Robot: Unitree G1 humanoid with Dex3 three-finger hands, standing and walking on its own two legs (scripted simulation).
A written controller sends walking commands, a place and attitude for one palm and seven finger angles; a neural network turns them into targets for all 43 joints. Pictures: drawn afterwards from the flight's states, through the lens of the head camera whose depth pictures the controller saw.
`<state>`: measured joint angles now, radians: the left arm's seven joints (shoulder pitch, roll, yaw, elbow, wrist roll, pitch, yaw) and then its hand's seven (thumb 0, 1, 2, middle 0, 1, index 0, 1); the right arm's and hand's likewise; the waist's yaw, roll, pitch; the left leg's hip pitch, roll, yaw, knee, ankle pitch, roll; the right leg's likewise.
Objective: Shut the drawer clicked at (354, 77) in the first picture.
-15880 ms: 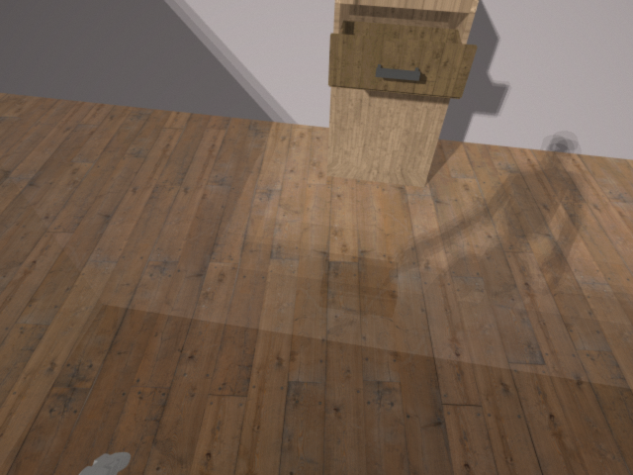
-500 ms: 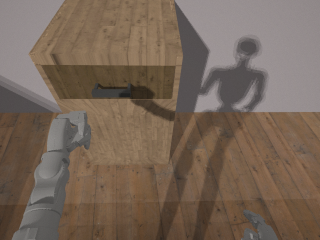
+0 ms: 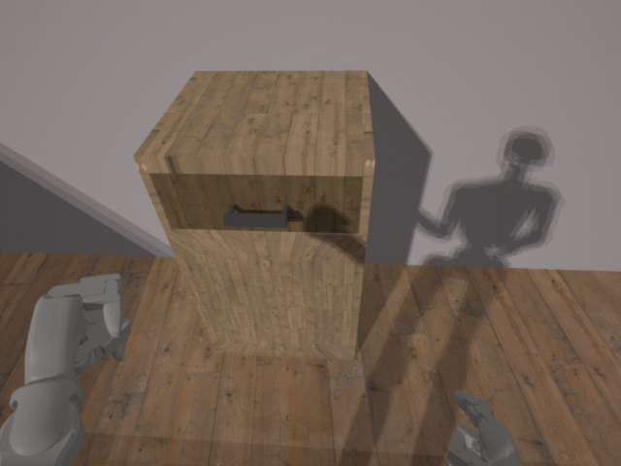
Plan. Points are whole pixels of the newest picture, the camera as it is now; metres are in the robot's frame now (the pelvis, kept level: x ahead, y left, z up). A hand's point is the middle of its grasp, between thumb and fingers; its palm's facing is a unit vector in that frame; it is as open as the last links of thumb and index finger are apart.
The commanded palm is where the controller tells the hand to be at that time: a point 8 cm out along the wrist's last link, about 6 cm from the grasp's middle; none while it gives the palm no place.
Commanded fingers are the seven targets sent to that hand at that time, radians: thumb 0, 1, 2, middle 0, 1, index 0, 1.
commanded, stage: draw the hand back to the body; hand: left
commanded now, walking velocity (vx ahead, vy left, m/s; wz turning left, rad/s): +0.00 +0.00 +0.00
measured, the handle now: (256, 214) +0.63 +0.19 -0.07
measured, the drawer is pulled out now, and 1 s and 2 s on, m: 0.00 0.00 0.00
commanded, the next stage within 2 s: step back with the hand held close in 0.32 s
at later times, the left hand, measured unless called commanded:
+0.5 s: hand (102, 341) +0.18 +0.22 +0.17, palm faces +0.39 -0.83 -0.40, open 3.3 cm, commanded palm +0.13 +0.26 +0.18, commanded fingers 0.00 0.90 0.90 -1.40 -1.60 -1.40 -1.60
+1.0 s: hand (50, 376) +0.15 +0.25 +0.16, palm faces +0.32 -0.81 -0.49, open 3.3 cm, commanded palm +0.09 +0.29 +0.18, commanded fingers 0.00 0.90 0.90 -1.40 -1.60 -1.40 -1.60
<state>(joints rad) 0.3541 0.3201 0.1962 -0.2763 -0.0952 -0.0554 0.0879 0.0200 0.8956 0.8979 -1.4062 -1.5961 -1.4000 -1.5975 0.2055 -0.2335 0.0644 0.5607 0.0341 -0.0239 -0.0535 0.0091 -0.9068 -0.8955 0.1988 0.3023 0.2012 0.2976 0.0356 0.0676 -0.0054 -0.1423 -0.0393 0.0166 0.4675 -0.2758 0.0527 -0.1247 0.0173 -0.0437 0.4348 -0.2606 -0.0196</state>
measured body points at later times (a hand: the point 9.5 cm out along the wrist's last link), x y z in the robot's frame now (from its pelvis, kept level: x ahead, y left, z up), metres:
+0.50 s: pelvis +0.00 -0.02 +0.00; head -0.02 -0.05 +0.45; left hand +0.16 +0.26 +0.19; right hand +0.19 -0.24 -0.08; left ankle -0.01 +0.08 -0.74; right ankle -0.01 -0.11 -0.74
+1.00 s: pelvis -0.04 +0.01 +0.00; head -0.02 +0.01 +0.45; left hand +0.13 +0.29 +0.19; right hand +0.14 -0.23 -0.08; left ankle -0.01 +0.08 -0.74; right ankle -0.01 -0.11 -0.74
